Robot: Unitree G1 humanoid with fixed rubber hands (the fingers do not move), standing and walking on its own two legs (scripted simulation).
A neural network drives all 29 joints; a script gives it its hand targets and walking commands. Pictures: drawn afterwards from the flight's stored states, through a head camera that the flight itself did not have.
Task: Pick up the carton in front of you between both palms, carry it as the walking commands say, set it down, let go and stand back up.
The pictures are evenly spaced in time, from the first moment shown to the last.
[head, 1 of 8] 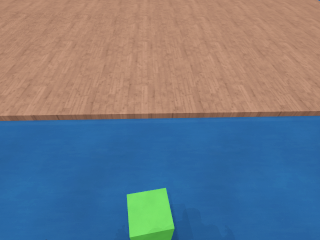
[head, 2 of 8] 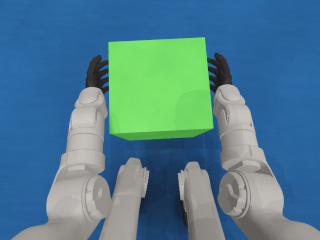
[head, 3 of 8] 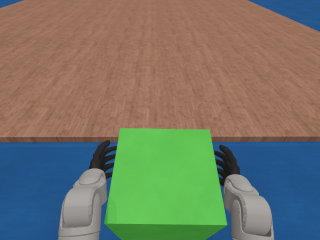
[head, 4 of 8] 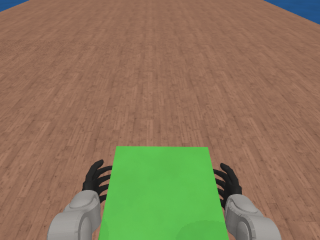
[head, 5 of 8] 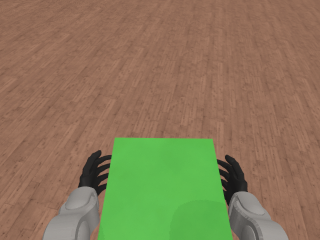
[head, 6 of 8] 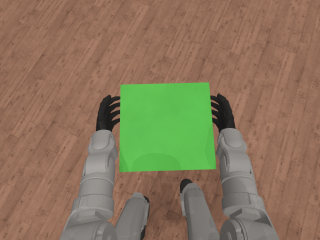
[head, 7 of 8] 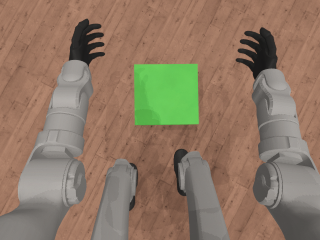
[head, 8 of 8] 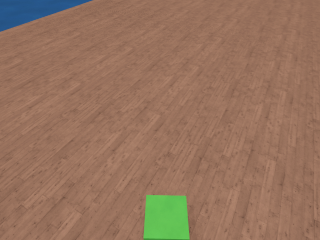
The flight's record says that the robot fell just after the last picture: no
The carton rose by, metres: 0.79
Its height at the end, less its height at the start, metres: +0.06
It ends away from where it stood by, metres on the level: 4.49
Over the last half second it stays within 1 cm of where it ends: yes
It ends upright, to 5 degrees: yes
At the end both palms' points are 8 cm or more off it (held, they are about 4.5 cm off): yes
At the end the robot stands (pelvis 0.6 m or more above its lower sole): yes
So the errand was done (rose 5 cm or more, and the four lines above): yes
